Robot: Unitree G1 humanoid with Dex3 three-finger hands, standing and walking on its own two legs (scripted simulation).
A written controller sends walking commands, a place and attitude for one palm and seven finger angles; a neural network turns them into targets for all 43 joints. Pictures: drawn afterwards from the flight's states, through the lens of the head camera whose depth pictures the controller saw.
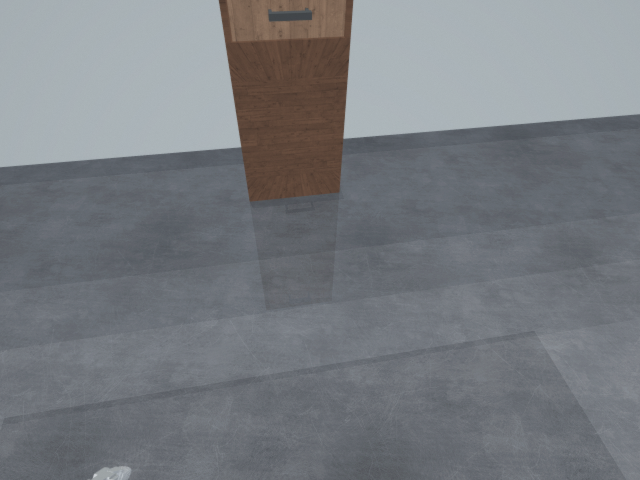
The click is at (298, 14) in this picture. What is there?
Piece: drawer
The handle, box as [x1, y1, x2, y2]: [268, 8, 311, 21]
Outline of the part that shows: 311,11 307,8 305,8 302,11 274,12 268,9 269,21 311,19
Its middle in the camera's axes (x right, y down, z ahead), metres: -0.11 -0.73 +1.26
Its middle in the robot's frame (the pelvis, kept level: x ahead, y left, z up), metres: +1.44 +0.18 +0.05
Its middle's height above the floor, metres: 0.82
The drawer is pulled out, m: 0.00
